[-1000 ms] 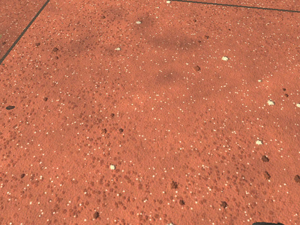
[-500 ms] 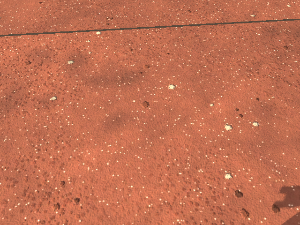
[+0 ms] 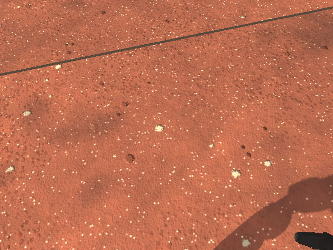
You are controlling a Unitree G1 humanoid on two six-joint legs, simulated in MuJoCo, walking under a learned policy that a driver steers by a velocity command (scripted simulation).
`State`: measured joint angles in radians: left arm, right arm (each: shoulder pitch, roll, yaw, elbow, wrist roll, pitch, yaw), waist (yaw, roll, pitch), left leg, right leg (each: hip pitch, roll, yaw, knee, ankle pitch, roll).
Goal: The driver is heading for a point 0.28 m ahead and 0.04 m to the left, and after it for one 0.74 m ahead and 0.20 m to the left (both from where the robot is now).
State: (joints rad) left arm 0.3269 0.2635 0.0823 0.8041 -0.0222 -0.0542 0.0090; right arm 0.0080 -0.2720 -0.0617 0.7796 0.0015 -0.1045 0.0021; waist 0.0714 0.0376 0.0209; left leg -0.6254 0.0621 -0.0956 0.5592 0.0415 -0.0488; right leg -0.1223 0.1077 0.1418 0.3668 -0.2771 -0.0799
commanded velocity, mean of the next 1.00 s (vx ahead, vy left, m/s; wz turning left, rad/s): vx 0.50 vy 0.00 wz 0.29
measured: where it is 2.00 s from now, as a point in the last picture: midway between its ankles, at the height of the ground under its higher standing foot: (158, 188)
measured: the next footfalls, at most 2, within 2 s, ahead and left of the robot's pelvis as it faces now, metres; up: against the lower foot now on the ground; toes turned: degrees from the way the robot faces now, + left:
left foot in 0.10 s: +0.24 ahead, +0.14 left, +0.00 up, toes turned -5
right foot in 0.56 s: +0.46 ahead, -0.09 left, +0.00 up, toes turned +10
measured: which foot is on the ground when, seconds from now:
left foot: up 0.00-0.08, down 0.10-0.56, up 0.58-1.00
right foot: down 0.00-0.10, up 0.12-0.54, down 0.56-1.00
